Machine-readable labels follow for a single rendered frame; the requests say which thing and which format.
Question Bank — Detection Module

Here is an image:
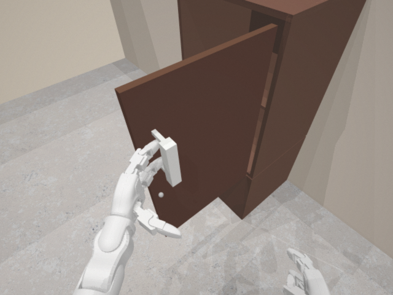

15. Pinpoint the robot left forearm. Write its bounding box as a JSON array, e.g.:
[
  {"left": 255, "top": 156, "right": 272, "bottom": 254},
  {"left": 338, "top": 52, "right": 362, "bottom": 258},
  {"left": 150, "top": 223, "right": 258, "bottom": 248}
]
[{"left": 73, "top": 215, "right": 136, "bottom": 295}]

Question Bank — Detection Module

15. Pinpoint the cupboard door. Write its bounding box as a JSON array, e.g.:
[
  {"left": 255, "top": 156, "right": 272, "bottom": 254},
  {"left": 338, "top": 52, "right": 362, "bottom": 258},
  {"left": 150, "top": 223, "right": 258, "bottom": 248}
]
[{"left": 115, "top": 23, "right": 278, "bottom": 237}]

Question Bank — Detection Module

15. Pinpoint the left robot hand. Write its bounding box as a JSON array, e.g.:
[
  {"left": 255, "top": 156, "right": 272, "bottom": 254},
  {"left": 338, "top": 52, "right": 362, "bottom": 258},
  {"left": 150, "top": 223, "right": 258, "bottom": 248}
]
[{"left": 110, "top": 140, "right": 182, "bottom": 238}]

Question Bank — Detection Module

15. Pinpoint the right robot hand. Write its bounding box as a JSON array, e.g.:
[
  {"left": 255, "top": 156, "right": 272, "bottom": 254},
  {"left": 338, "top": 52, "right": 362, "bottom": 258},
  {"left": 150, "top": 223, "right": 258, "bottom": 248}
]
[{"left": 283, "top": 248, "right": 331, "bottom": 295}]

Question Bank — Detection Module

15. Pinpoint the handle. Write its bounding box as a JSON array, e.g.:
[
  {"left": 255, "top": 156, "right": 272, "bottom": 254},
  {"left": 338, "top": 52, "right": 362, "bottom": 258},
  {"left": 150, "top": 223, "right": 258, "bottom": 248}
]
[{"left": 151, "top": 129, "right": 182, "bottom": 187}]

